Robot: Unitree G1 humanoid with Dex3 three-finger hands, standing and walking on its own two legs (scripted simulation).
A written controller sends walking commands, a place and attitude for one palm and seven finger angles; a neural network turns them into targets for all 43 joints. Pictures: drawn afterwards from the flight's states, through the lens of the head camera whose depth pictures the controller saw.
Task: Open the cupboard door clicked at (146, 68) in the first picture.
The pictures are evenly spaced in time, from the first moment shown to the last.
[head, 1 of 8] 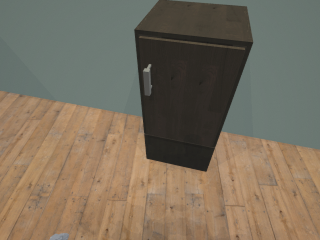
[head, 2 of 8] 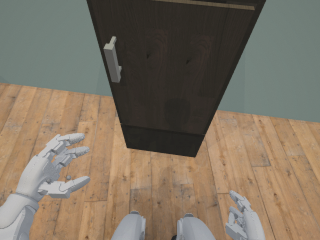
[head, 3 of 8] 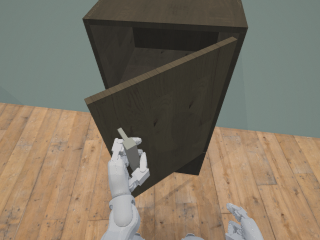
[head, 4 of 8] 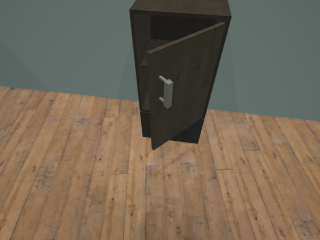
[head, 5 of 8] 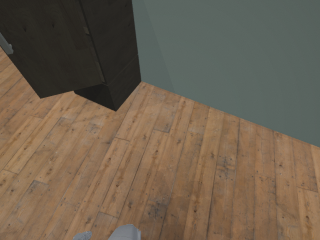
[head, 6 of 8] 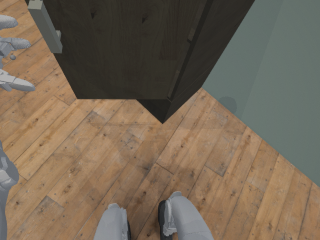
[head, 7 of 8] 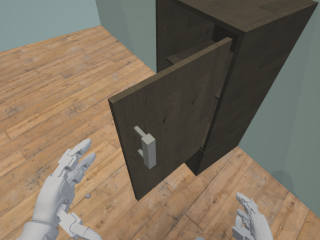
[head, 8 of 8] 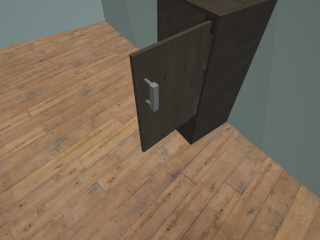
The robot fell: no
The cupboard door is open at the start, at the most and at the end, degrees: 0 96 96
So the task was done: yes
